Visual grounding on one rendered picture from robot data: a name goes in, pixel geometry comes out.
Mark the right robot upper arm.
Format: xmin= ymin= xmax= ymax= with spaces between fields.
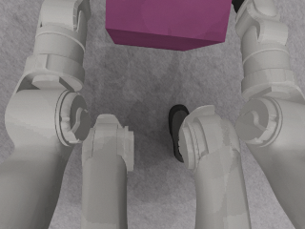
xmin=234 ymin=95 xmax=305 ymax=229

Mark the left robot upper arm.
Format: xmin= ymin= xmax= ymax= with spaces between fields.
xmin=0 ymin=89 xmax=92 ymax=229

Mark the right robot forearm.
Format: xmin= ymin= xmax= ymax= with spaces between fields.
xmin=234 ymin=0 xmax=305 ymax=105

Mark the left robot thigh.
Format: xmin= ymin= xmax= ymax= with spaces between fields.
xmin=80 ymin=123 xmax=134 ymax=229

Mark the right robot thigh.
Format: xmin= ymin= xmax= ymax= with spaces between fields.
xmin=179 ymin=114 xmax=252 ymax=229

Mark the robot thigh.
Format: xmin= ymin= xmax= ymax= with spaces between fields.
xmin=80 ymin=123 xmax=134 ymax=229
xmin=179 ymin=114 xmax=252 ymax=229

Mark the robot right hand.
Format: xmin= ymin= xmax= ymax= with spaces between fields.
xmin=232 ymin=0 xmax=245 ymax=13

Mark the left robot forearm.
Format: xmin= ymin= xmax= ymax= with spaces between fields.
xmin=5 ymin=0 xmax=92 ymax=132

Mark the carton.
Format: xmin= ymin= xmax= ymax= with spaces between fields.
xmin=105 ymin=0 xmax=233 ymax=52

